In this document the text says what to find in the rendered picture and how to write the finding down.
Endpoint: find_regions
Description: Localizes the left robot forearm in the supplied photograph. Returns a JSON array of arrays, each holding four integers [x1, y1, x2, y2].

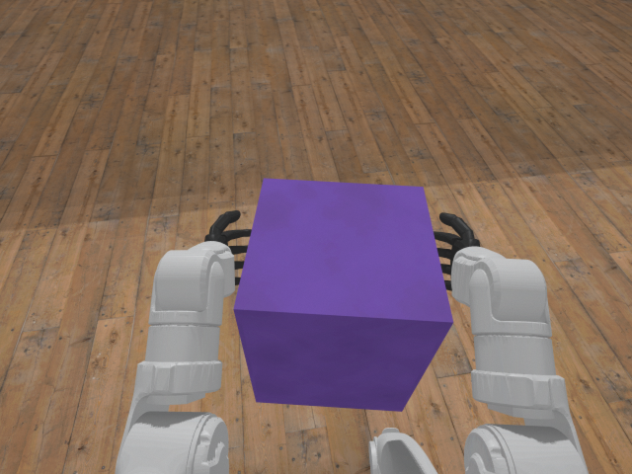
[[115, 241, 235, 474]]

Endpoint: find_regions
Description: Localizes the right robot forearm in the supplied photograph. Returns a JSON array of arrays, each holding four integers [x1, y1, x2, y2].
[[451, 246, 589, 474]]

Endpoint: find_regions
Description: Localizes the robot right upper arm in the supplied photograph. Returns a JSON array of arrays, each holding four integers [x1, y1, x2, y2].
[[464, 424, 587, 474]]

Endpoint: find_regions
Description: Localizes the robot left upper arm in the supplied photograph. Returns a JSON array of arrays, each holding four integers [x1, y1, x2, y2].
[[117, 411, 229, 474]]

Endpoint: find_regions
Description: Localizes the right robot hand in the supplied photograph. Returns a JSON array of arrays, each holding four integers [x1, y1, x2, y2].
[[434, 212, 480, 291]]

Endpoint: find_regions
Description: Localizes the right robot thigh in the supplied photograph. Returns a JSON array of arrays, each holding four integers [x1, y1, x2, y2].
[[368, 433, 437, 474]]

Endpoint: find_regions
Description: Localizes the carton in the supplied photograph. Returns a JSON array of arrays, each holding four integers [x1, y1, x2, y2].
[[233, 178, 453, 412]]

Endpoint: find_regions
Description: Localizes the left robot hand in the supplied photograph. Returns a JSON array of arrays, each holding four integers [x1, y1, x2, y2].
[[204, 210, 252, 285]]

